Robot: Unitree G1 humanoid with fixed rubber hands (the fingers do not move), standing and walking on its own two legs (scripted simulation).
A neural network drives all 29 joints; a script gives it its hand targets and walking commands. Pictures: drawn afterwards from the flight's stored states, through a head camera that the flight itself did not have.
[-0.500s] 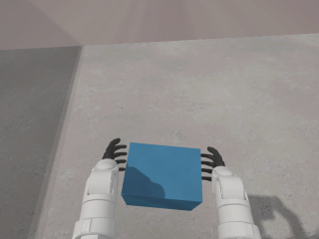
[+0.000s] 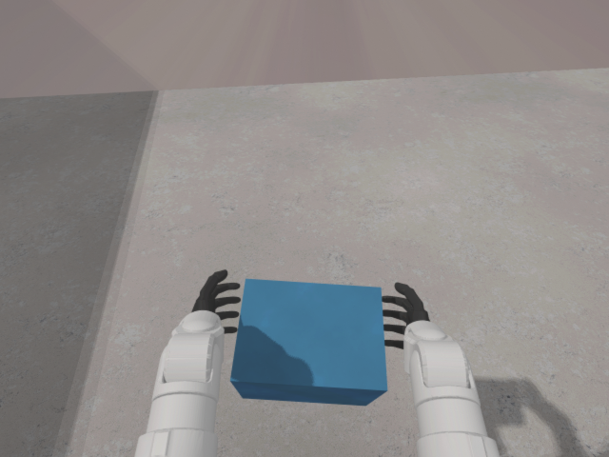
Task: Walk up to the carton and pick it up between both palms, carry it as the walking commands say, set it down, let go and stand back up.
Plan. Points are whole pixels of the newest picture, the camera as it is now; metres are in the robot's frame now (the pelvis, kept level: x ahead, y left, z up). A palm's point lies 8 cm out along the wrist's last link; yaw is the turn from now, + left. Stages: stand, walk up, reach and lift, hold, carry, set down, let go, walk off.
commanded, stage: reach and lift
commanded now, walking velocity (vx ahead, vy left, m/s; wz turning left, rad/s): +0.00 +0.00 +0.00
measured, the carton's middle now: (308, 345) +0.31 +0.00 -0.05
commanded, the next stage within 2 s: hold in 0.04 s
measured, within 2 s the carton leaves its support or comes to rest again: neither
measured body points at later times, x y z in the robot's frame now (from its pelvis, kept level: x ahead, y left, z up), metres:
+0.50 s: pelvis +0.00 +0.00 +0.00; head -0.03 +0.00 +0.45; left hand +0.30 +0.15 +0.03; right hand +0.29 -0.15 +0.02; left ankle +0.04 +0.14 -0.74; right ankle +0.01 -0.13 -0.74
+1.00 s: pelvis -0.02 -0.02 -0.03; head -0.03 -0.02 +0.42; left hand +0.29 +0.12 +0.04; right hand +0.28 -0.16 +0.03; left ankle +0.04 +0.14 -0.74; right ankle +0.01 -0.13 -0.74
